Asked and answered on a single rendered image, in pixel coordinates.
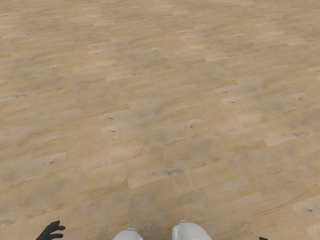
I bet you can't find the robot left thigh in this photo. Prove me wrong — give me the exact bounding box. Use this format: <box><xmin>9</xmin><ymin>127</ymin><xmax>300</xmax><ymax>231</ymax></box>
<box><xmin>113</xmin><ymin>230</ymin><xmax>143</xmax><ymax>240</ymax></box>

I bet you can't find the robot right thigh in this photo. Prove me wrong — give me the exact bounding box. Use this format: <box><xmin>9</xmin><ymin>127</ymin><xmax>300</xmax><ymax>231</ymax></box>
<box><xmin>172</xmin><ymin>222</ymin><xmax>212</xmax><ymax>240</ymax></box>

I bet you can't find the robot left hand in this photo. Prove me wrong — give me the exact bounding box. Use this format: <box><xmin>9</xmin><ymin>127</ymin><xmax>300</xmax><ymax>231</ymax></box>
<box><xmin>36</xmin><ymin>220</ymin><xmax>66</xmax><ymax>240</ymax></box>

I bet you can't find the robot thigh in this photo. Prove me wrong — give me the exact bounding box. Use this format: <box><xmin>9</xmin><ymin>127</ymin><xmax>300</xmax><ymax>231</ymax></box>
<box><xmin>113</xmin><ymin>230</ymin><xmax>143</xmax><ymax>240</ymax></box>
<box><xmin>172</xmin><ymin>222</ymin><xmax>212</xmax><ymax>240</ymax></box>

